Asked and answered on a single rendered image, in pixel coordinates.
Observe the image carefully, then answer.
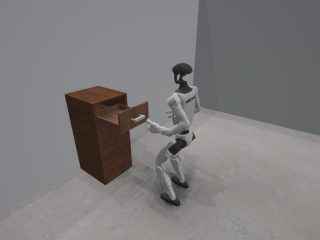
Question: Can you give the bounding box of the drawer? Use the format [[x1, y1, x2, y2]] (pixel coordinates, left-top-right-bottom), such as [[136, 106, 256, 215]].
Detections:
[[96, 101, 149, 135]]

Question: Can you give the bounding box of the handle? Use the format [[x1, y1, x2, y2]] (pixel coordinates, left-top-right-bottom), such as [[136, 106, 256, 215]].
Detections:
[[130, 115, 146, 123]]

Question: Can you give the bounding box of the robot right hand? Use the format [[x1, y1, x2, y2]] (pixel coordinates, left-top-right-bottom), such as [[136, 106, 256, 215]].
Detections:
[[165, 109, 172, 118]]

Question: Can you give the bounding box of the cabinet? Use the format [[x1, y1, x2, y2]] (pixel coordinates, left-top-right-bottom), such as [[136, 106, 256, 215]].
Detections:
[[64, 86, 132, 186]]

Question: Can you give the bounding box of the robot left forearm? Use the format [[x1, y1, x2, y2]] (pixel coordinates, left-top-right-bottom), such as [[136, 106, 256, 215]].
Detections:
[[158, 122, 187, 137]]

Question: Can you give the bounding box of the robot left upper arm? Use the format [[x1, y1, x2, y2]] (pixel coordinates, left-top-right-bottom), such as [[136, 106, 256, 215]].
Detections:
[[167, 93, 190, 130]]

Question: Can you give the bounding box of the robot left hand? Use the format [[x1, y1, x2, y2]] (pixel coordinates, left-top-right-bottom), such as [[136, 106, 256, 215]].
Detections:
[[146, 119, 160, 134]]

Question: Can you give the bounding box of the right robot shin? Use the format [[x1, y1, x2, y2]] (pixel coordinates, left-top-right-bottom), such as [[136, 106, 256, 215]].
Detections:
[[169, 152, 185, 183]]

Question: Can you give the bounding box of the left robot foot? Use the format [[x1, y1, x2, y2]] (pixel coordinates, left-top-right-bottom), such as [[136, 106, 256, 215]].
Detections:
[[160, 193, 181, 207]]

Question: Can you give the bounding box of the robot right upper arm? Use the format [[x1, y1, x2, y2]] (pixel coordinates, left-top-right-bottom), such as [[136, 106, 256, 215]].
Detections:
[[189, 86, 201, 114]]

